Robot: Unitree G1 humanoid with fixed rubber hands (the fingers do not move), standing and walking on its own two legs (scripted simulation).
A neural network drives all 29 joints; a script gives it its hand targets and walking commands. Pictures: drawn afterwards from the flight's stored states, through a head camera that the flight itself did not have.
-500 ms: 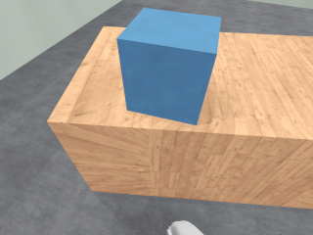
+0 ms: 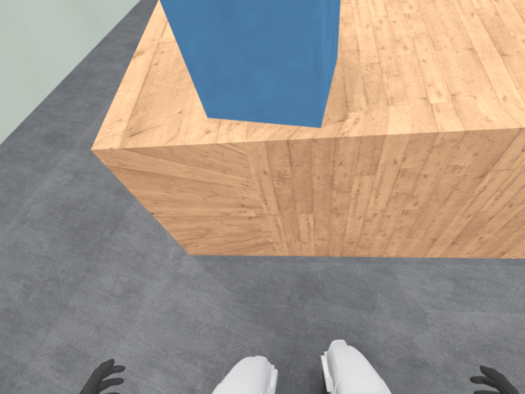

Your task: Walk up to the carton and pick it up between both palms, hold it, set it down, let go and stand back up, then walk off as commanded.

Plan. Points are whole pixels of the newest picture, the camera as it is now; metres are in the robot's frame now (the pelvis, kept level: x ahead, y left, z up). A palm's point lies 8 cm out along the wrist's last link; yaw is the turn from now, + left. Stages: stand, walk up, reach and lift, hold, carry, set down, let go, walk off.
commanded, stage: walk off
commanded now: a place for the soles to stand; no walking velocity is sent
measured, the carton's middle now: (266, 31) +0.77 +0.01 +0.09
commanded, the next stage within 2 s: none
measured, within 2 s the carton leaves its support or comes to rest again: neither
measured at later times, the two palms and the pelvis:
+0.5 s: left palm out of the picture -0.10 +0.32 -0.11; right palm out of the picture -0.08 -0.34 -0.11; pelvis -0.20 -0.01 -0.03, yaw -4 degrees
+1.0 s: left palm out of the picture -0.24 +0.36 -0.07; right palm out of the picture -0.34 -0.29 -0.13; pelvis -0.33 +0.04 -0.01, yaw -2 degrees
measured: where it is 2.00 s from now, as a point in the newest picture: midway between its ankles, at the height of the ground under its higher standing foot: outside the picture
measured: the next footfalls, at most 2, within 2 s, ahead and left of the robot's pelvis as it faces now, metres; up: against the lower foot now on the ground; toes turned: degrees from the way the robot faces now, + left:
left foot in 0.12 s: -0.01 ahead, +0.16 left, +0.00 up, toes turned -4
right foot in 0.46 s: -0.17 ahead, -0.13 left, +0.00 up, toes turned +2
